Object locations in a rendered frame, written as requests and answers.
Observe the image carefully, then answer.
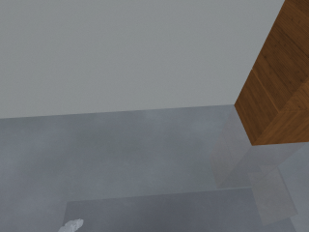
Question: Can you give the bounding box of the cupboard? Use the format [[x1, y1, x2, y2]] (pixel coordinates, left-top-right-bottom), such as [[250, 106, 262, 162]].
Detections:
[[234, 0, 309, 146]]

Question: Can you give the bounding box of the left robot hand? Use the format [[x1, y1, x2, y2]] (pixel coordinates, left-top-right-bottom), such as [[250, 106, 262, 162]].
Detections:
[[57, 219, 84, 232]]

